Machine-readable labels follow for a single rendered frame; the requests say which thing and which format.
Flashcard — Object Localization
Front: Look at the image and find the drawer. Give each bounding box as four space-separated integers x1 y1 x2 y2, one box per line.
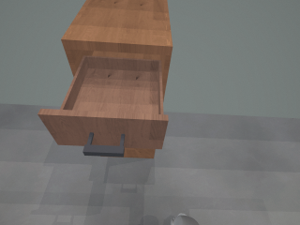
37 55 169 149

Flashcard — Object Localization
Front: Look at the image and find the right robot thigh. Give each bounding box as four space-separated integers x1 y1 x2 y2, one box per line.
171 215 200 225

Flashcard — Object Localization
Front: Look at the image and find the cabinet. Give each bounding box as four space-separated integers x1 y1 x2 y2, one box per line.
61 0 173 158

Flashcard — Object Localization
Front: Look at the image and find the handle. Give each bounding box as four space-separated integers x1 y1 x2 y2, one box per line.
82 132 125 158

